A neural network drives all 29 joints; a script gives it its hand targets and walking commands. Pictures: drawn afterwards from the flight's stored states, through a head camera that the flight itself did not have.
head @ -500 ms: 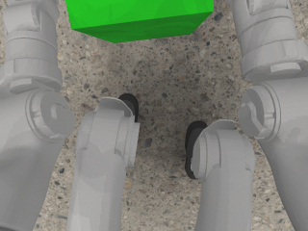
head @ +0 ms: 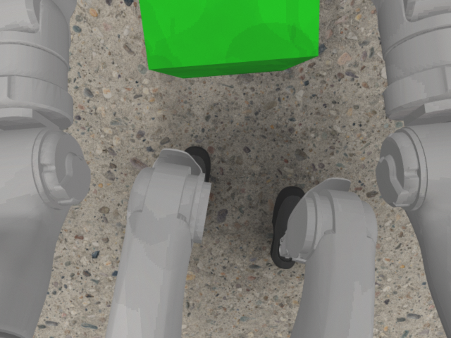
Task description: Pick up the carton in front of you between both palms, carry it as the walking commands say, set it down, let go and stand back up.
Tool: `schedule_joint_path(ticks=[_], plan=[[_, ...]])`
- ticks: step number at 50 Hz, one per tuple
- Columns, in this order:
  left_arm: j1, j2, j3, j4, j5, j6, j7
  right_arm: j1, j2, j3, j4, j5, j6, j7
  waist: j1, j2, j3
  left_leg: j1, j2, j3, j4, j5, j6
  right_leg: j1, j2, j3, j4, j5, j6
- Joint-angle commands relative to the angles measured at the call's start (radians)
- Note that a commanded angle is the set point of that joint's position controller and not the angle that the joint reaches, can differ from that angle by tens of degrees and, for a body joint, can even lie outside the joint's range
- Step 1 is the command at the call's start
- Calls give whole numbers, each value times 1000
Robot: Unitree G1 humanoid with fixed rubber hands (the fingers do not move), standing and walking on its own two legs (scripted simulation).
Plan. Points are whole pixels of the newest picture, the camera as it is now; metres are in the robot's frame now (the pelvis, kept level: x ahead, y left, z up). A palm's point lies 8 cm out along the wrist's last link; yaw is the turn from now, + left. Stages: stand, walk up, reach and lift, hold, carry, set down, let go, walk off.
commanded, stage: set down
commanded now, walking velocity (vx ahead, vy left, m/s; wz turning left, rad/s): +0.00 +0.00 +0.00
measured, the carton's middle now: (228, 2) +0.54 +0.11 -0.27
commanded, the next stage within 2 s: let go in 0.80 s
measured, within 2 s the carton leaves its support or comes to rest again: neither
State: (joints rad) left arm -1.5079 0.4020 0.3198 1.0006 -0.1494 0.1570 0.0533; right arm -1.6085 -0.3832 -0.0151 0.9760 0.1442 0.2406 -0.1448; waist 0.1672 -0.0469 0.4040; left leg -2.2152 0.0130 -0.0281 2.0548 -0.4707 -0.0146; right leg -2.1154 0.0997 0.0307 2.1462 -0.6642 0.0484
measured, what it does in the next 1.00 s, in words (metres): rises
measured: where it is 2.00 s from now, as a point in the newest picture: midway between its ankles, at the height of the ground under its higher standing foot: (237, 221)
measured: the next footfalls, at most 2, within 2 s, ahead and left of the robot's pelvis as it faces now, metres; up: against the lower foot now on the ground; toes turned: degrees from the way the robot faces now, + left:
none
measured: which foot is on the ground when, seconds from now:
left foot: down 0.00-1.00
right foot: down 0.00-1.00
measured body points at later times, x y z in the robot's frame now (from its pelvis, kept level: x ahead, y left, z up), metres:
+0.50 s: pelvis +0.02 +0.00 +0.12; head +0.37 +0.05 +0.41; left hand +0.53 +0.33 +0.02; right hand +0.64 -0.05 +0.01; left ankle +0.14 +0.13 -0.36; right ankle +0.09 -0.12 -0.36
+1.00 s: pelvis +0.05 +0.01 +0.25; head +0.36 +0.06 +0.58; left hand +0.51 +0.32 +0.14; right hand +0.60 -0.07 +0.14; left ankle +0.14 +0.13 -0.36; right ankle +0.09 -0.12 -0.36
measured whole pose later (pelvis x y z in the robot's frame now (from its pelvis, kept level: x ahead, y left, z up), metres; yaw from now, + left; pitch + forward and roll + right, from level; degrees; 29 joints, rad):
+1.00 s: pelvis +0.05 +0.01 +0.25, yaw +0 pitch +45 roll -3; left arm -1.03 0.27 0.42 0.76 0.11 0.21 -0.09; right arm -1.15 -0.18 -0.28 0.82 -0.13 0.26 -0.10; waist 0.12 -0.05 -0.03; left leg -1.59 -0.01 -0.05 1.05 -0.25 0.00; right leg -1.50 0.07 0.06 1.09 -0.38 0.04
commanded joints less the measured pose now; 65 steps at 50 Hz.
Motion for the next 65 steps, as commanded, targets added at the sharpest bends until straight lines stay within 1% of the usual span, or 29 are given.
schedule_joint_path(ticks=[1,4,7,11,17,19,22,26,31,38,41,45,47,50,53,56,58,61,65], plan=[[-232,143,12,-120,28,22,8,-299,-100,-82,-66,-37,7,6,72,-2,-1367,951,-39,106,-198,361,-24,324,39,-133,-271,118,-23],[-215,98,17,-117,57,27,-2,-253,-82,-130,-12,-77,4,23,48,22,-1287,893,-41,103,-243,326,-33,284,39,-127,-319,107,-27],[-193,76,31,-124,80,26,-11,-227,-70,-159,8,-107,-2,35,42,28,-1284,891,-46,102,-282,339,-40,277,41,-124,-363,118,-25],[-155,78,58,-152,101,35,-17,-219,-59,-168,-25,-124,-1,40,57,6,-1357,923,-54,110,-342,374,-43,335,46,-122,-425,142,-19],[-92,105,84,-238,95,61,-23,-216,-45,-140,-128,-115,23,34,87,-56,-1529,1002,-62,130,-433,473,-38,504,51,-121,-518,238,-6],[-69,109,87,-267,89,71,-27,-203,-40,-133,-157,-114,32,31,90,-72,-1570,1030,-64,134,-466,509,-36,553,51,-120,-552,274,-2],[-34,106,87,-297,82,83,-36,-171,-31,-132,-185,-118,44,30,84,-83,-1599,1074,-66,132,-519,558,-33,601,48,-118,-608,320,1],[7,89,88,-312,84,90,-49,-122,-24,-147,-195,-132,47,35,70,-76,-1585,1133,-68,123,-593,602,-33,621,45,-112,-690,353,0],[42,66,95,-302,104,84,-63,-73,-15,-174,-181,-150,38,49,57,-57,-1546,1201,-69,110,-693,627,-34,643,41,-102,-801,372,-2],[73,42,116,-284,147,66,-75,-30,0,-201,-155,-170,20,73,53,-47,-1499,1276,-64,102,-840,629,-31,738,31,-84,-957,403,0],[103,19,129,-267,180,56,-85,9,20,-223,-135,-196,13,84,43,-43,-1457,1293,-59,100,-897,612,-30,773,26,-79,-1018,408,3],[201,7,134,-293,233,42,-115,141,78,-256,-167,-246,6,73,24,-32,-1491,1388,-59,102,-963,660,-20,885,23,-73,-1099,481,11],[275,6,127,-323,259,34,-134,233,120,-268,-218,-269,2,56,17,-25,-1514,1450,-60,102,-995,698,-13,953,23,-69,-1138,531,15],[419,7,96,-382,289,26,-164,394,179,-268,-335,-294,-4,23,8,-9,-1524,1558,-62,96,-1047,748,-1,1040,25,-63,-1198,587,23],[550,14,49,-448,286,15,-185,529,214,-247,-459,-292,-21,2,4,18,-1469,1677,-60,79,-1101,761,8,1062,24,-61,-1261,571,25],[664,3,0,-494,261,1,-197,649,229,-224,-531,-283,-41,-2,-4,40,-1373,1780,-50,51,-1157,726,9,1063,17,-64,-1323,504,23],[754,-15,-30,-505,242,-13,-202,738,235,-210,-548,-275,-59,7,-13,52,-1299,1837,-42,30,-1193,697,7,1058,12,-67,-1359,455,18],[889,-46,-65,-508,218,-40,-203,874,236,-199,-538,-270,-91,26,-31,64,-1203,1900,-30,3,-1242,672,1,1071,6,-68,-1403,409,8],[1055,-80,-108,-518,185,-78,-189,1047,224,-190,-498,-265,-136,52,-57,81,-1119,1991,-18,-26,-1293,705,-7,1115,1,-64,-1452,402,-4]])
